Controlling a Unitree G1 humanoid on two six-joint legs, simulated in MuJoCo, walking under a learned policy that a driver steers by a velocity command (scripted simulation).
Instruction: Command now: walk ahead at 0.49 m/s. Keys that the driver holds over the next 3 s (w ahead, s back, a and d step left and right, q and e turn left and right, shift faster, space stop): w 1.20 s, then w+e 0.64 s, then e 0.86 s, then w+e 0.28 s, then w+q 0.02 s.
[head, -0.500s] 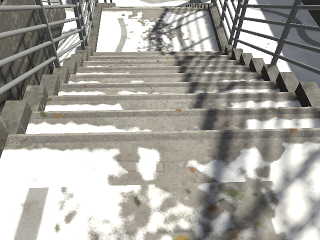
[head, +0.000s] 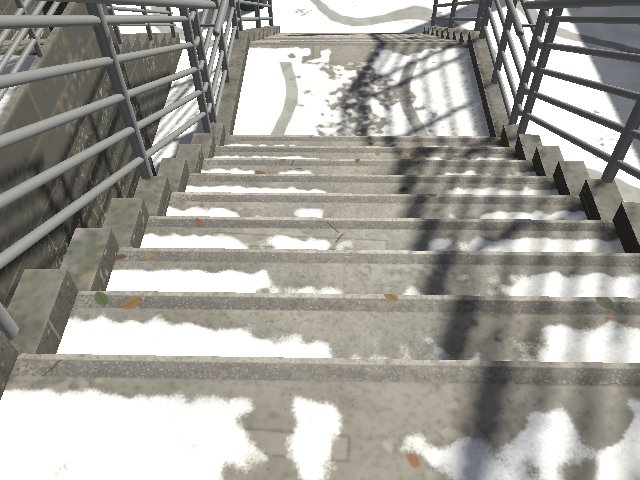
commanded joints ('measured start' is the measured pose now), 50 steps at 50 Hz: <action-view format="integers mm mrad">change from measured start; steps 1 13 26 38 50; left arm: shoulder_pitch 69 83 -270 -382 -120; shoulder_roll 94 83 77 114 152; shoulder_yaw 5 -4 27 28 39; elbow -32 -60 -207 -278 -165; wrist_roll -1 -19 20 3 -7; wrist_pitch -11 -7 67 37 -12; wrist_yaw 6 17 -23 -13 -7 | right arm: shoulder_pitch -81 386 316 389 249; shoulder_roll -13 -219 -77 -131 -67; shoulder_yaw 6 -67 -11 -8 -25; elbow -61 35 77 94 -16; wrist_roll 10 -24 19 14 7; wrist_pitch -2 -50 -68 -40 40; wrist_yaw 5 -40 -30 -58 -35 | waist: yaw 0 -197 -23 -20 -75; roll -76 64 21 63 -88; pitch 82 -276 74 20 16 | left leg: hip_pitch -9 902 501 768 181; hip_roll -29 180 65 97 -36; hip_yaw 50 -307 -108 -39 -47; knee -144 -464 -787 -525 82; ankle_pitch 92 -120 149 712 -164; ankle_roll -12 224 166 124 -6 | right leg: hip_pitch -51 -286 -634 -392 -181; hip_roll -260 -166 -216 -81 -301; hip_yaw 163 21 70 -4 221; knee -111 858 693 276 -118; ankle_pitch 356 297 132 54 234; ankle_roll -61 6 85 -5 -97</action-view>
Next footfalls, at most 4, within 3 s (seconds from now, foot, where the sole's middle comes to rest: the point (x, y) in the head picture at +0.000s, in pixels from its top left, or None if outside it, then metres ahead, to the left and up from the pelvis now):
0.24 left None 0.30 0.10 -0.78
0.80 right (380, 434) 0.60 -0.06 -0.78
1.60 left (273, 327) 0.97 0.21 -0.95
2.08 right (363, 303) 1.06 -0.04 -0.95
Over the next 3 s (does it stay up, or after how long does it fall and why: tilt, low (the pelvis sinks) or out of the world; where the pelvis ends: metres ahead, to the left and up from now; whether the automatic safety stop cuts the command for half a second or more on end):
stays up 1.06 0.04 -0.33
